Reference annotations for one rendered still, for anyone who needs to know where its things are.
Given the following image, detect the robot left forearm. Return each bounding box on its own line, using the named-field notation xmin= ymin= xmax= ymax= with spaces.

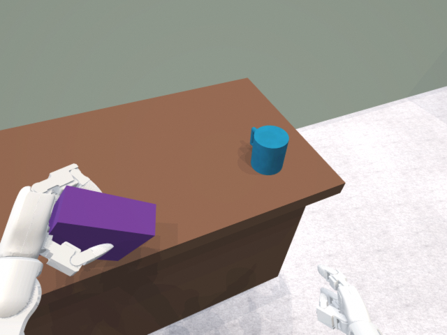
xmin=0 ymin=257 xmax=43 ymax=335

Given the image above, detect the right robot hand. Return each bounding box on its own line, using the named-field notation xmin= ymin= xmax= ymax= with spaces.
xmin=316 ymin=265 xmax=372 ymax=335

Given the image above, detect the robot right forearm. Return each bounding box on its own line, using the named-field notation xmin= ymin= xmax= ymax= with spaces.
xmin=347 ymin=320 xmax=383 ymax=335

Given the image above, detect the sponge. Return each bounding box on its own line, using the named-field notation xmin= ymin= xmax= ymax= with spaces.
xmin=49 ymin=186 xmax=156 ymax=261

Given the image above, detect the left robot hand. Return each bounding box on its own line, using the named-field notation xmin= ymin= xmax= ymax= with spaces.
xmin=0 ymin=163 xmax=114 ymax=276

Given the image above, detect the table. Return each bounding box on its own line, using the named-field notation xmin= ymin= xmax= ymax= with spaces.
xmin=0 ymin=78 xmax=345 ymax=335

